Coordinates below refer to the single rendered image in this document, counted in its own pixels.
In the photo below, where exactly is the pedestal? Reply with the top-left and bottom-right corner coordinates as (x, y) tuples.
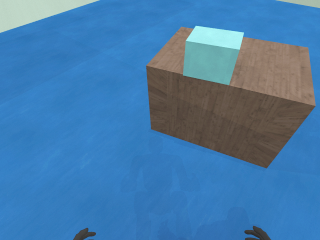
(146, 27), (316, 169)

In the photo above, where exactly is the left robot hand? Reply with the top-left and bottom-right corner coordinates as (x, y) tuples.
(73, 228), (96, 240)

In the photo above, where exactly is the carton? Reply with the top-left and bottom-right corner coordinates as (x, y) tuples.
(183, 26), (244, 85)

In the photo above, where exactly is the right robot hand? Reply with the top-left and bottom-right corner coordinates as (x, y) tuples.
(244, 226), (271, 240)

